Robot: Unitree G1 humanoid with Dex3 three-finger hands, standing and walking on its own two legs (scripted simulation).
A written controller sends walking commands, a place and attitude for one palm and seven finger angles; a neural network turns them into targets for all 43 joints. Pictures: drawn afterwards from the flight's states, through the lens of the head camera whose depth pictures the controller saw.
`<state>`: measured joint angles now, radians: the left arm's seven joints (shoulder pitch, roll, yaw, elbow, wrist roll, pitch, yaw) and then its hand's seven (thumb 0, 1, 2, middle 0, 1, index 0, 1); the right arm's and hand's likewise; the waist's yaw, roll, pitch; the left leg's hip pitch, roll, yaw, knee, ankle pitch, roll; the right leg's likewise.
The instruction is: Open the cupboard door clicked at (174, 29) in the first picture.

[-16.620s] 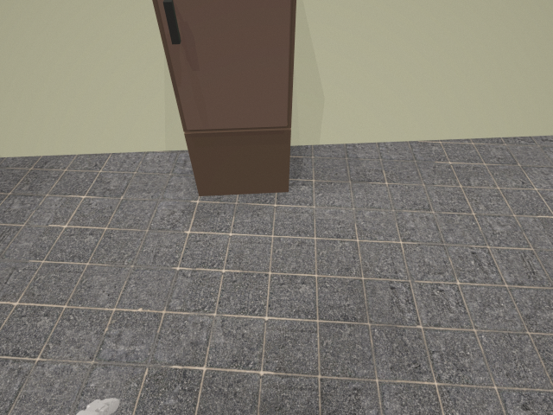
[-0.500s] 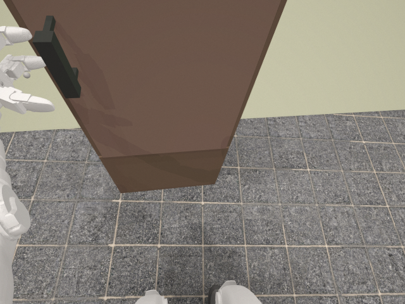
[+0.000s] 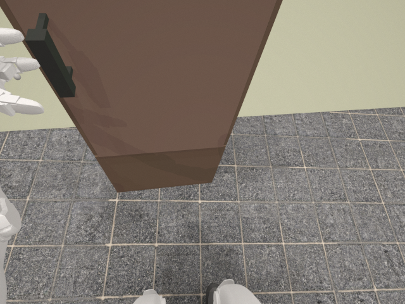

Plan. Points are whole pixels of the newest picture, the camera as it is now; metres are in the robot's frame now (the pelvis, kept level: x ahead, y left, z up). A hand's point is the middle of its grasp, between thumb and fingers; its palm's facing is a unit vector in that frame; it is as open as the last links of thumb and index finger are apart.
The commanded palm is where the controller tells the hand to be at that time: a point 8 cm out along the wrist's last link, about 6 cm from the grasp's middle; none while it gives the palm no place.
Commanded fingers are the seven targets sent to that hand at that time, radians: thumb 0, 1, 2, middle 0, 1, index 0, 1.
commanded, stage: slide the fingers in behind the handle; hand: left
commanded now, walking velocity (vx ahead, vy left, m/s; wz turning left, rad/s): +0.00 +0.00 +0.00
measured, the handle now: (55, 57) +0.53 +0.23 +0.12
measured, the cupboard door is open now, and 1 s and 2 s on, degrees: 0 0 0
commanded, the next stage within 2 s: move the hooked fingers beside the handle in 1.46 s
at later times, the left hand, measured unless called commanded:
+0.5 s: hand (26, 78) +0.49 +0.27 +0.12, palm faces +0.08 -1.00 +0.01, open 14.3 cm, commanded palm +0.47 +0.29 +0.12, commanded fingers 0.00 -0.50 0.30 -0.30 -1.20 -0.30 -1.20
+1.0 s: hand (33, 80) +0.48 +0.26 +0.12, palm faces +0.13 -0.99 +0.01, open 14.8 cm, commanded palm +0.47 +0.25 +0.12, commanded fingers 0.00 -0.50 0.30 -0.30 -1.20 -0.30 -1.20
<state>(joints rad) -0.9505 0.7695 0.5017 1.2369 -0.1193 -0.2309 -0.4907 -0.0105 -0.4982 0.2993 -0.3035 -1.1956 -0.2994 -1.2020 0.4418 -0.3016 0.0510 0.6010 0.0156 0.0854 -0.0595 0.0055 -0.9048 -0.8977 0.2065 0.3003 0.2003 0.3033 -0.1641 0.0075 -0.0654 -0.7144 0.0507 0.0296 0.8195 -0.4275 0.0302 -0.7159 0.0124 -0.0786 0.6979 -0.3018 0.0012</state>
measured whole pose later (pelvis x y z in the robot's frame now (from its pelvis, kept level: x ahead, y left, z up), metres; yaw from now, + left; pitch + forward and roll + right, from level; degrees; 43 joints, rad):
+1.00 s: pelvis +0.00 +0.00 +0.00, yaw +3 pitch +17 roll -3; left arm -0.97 0.57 0.33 1.17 -0.18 -0.26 -0.27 -0.01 -0.50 0.30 -0.30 -1.20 -0.11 -1.21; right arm 0.41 -0.27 0.03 0.69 -0.01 0.00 -0.03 0.01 -0.91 -0.90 0.21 0.30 0.20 0.30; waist -0.10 0.02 -0.07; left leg -0.70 0.02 -0.02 0.83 -0.42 0.02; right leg -0.69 -0.01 -0.12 0.72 -0.32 0.00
